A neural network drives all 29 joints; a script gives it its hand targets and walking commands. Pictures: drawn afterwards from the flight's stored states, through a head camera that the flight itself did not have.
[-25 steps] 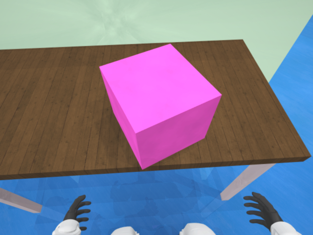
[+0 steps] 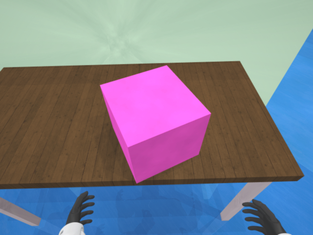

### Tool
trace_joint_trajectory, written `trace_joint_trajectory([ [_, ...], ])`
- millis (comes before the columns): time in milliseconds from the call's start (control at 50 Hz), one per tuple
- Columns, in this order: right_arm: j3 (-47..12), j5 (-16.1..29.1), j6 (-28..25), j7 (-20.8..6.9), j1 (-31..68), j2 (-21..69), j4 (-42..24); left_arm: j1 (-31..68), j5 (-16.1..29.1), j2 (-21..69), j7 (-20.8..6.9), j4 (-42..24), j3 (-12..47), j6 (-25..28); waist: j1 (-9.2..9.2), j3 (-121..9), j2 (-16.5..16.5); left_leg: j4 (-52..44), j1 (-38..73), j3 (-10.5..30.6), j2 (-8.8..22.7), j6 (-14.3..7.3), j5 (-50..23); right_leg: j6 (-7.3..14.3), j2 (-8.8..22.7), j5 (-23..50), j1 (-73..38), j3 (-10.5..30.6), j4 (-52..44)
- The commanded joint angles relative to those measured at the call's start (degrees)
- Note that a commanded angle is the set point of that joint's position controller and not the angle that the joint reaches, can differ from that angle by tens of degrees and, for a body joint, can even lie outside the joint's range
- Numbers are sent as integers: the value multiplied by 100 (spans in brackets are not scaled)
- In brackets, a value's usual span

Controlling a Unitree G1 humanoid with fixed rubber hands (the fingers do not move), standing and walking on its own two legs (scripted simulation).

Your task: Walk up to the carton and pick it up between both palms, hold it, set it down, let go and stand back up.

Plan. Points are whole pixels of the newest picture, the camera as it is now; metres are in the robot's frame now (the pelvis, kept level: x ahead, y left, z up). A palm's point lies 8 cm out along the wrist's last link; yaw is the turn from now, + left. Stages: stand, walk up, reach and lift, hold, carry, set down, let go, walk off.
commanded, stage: reach and lift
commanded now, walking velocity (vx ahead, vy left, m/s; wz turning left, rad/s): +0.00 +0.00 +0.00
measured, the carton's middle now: (152, 121) +0.42 +0.03 +0.02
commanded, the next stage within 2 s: none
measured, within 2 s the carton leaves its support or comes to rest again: neither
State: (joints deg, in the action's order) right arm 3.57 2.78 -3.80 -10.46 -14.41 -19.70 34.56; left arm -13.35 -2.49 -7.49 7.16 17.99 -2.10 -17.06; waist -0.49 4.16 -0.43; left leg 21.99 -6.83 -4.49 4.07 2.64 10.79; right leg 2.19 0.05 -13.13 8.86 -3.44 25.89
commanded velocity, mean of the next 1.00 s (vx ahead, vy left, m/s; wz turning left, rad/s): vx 0.00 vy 0.00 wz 0.00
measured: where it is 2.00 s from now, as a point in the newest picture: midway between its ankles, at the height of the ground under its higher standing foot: outside the picture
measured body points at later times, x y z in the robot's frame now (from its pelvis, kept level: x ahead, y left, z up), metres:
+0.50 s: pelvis +0.02 +0.00 +0.00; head +0.00 +0.00 +0.45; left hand +0.16 +0.21 -0.03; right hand +0.19 -0.27 -0.04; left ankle +0.01 +0.15 -0.74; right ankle +0.02 -0.09 -0.74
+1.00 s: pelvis +0.01 -0.02 +0.00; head -0.02 -0.01 +0.45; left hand +0.18 +0.17 +0.02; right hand +0.20 -0.26 +0.00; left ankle +0.01 +0.15 -0.74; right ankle +0.02 -0.09 -0.74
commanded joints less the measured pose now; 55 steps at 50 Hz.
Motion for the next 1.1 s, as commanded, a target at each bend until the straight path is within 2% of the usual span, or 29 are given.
trace_joint_trajectory([
  [0, 385, 173, -306, 59, 245, -1242, -1040, 171, -69, -811, 113, -1277, -400, 371, -181, -648, -622, -386, 100, -3, -434, -351, -408, -177, 102, 742, -21, 391, -906],
  [100, 303, 452, -448, 56, 95, -1227, -1170, -60, -59, -640, 147, -1664, -305, 622, -176, -717, -452, -401, 173, 89, -445, -299, -620, -141, 106, 1128, -148, 412, -940],
  [140, 321, 545, -487, 38, -14, -1254, -1166, -226, -5, -561, 175, -1843, -222, 701, -123, -694, -438, -408, 261, 127, -434, -286, -614, -114, 91, 1047, -120, 379, -977],
  [180, 270, 676, -533, -4, -91, -1276, -1181, -308, -9, -489, 223, -2008, -192, 785, -116, -696, -258, -383, 238, 156, -441, -245, -647, -67, 97, 1128, -111, 413, -970],
  [200, 288, 723, -562, -27, -84, -1294, -1218, -298, 36, -415, 236, -2178, -131, 837, -97, -713, -340, -382, 265, 174, -441, -257, -618, -89, 89, 1075, -91, 407, -990],
  [240, 289, 860, -618, -84, -160, -1406, -1164, -476, 76, -315, 294, -2332, -16, 903, -71, -658, -237, -355, 258, 193, -411, -217, -645, -53, 66, 1097, -1, 360, -976],
  [380, 320, 1231, -783, -248, -121, -1694, -1395, -811, 161, -43, 472, -2880, 158, 1039, -123, -574, -348, -288, 224, 259, -423, -189, -767, 41, -63, 1137, 34, 343, -948],
  [400, 334, 1268, -802, -280, -121, -1734, -1427, -853, 147, 21, 502, -2961, 201, 1053, -134, -619, -282, -289, 270, 254, -413, -173, -740, 63, -72, 1073, 60, 333, -942],
  [440, 357, 1359, -828, -348, -134, -1869, -1442, -974, 189, 161, 536, -3020, 292, 1056, -119, -535, -460, -272, 314, 305, -395, -168, -787, 92, -142, 1042, 156, 308, -967],
  [460, 304, 1426, -831, -365, -108, -1905, -1504, -1058, 152, 193, 561, -3025, 273, 1041, -139, -513, -421, -269, 296, 288, -399, -170, -863, 116, -145, 1127, 122, 313, -952],
  [480, 342, 1439, -837, -391, -125, -1960, -1542, -1031, 161, 238, 579, -3166, 308, 1041, -105, -509, -464, -263, 283, 290, -404, -169, -774, 119, -158, 1014, 134, 306, -965],
  [540, 242, 1546, -886, -426, -153, -1998, -1712, -1129, 88, 358, 649, -3258, 299, 1079, -164, -538, -583, -228, 143, 315, -424, -196, -865, 94, -133, 1310, 24, 378, -869],
  [560, 238, 1605, -890, -442, -178, -2037, -1743, -1180, 94, 459, 664, -3280, 372, 1063, -123, -481, -615, -238, 210, 341, -421, -196, -927, 81, -170, 1391, 57, 348, -864],
  [620, 156, 1719, -980, -476, -155, -2104, -2041, -1184, 57, 572, 717, -3447, 381, 1139, -155, -584, -715, -206, 107, 354, -436, -216, -931, 89, -167, 1479, 64, 408, -795],
  [640, 157, 1746, -991, -487, -207, -2129, -1999, -1211, 49, 621, 724, -3475, 400, 1152, -106, -526, -699, -194, 108, 365, -426, -217, -931, 80, -151, 1483, 90, 433, -805],
  [700, 119, 1874, -1047, -522, -250, -2162, -2172, -1287, -15, 746, 791, -3741, 458, 1186, -155, -564, -590, -207, 87, 386, -421, -209, -899, 132, -167, 1350, 162, 447, -783],
  [740, 102, 1907, -1082, -514, -170, -2151, -2337, -1114, -21, 777, 828, -3853, 473, 1241, -122, -594, -711, -227, -46, 383, -435, -244, -696, 98, -119, 1188, 142, 543, -795],
  [780, 10, 2027, -1112, -521, -72, -2094, -2443, -1064, -26, 849, 893, -3986, 516, 1249, -149, -658, -580, -209, -82, 386, -424, -244, -582, 108, -78, 1045, 203, 595, -773],
  [820, 35, 2039, -1108, -521, 18, -2102, -2526, -936, 2, 936, 930, -4022, 571, 1233, -152, -543, -701, -235, -211, 383, -419, -279, -336, 94, -46, 696, 271, 631, -804],
  [860, -6, 2081, -1074, -503, 85, -2078, -2639, -850, -27, 919, 980, -4133, 532, 1214, -206, -552, -660, -275, -346, 371, -406, -281, -184, 76, 20, 442, 223, 726, -845],
  [940, 73, 2178, -1007, -442, 254, -2125, -2737, -694, 18, 989, 1058, -4227, 580, 1086, -193, -530, -685, -269, -382, 352, -377, -278, -72, 42, 70, 194, 282, 810, -888],
  [960, 17, 2184, -986, -416, 380, -2107, -2775, -653, -1, 1014, 1083, -4264, 537, 1037, -238, -555, -676, -265, -466, 372, -363, -266, -45, 25, 127, 126, 173, 922, -930],
  [980, 89, 2178, -965, -369, 523, -2152, -2780, -512, 41, 1020, 1078, -4291, 589, 997, -167, -608, -742, -279, -439, 382, -362, -267, -81, 27, 106, 192, 169, 890, -906],
  [1020, 34, 2224, -929, -332, 706, -2043, -2861, -283, 76, 1035, 1104, -4437, 576, 930, -204, -683, -770, -273, -525, 382, -361, -278, -30, 1, 151, -2, 73, 992, -948],
  [1080, 108, 2196, -774, -271, 870, -2123, -2727, -108, 52, 1062, 1139, -4318, 536, 700, -211, -598, -743, -343, -397, 392, -343, -274, -23, 37, 135, -92, 140, 1013, -1018],
])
